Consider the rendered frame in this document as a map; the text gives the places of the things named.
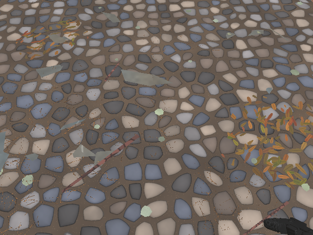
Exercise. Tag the right robot hand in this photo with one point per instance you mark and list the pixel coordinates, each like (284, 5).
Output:
(290, 226)

